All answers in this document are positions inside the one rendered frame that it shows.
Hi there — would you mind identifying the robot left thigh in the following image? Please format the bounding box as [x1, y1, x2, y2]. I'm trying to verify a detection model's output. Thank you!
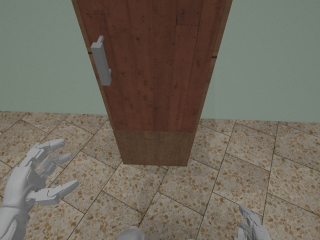
[116, 229, 146, 240]

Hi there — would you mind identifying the robot left shin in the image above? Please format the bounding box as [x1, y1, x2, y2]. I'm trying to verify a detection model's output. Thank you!
[129, 226, 139, 230]

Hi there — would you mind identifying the handle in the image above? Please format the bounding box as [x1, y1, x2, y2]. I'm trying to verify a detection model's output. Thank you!
[90, 35, 112, 86]

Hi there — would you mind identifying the left robot forearm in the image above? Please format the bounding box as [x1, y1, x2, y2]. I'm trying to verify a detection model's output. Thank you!
[0, 206, 30, 240]

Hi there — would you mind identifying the left robot hand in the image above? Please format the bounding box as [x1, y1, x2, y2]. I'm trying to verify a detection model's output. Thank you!
[2, 138, 80, 213]

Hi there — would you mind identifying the cupboard door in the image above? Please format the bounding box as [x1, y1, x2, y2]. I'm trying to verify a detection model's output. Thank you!
[76, 0, 226, 133]

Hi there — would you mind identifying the right robot hand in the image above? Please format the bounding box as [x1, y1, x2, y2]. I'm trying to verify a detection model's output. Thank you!
[234, 205, 272, 240]

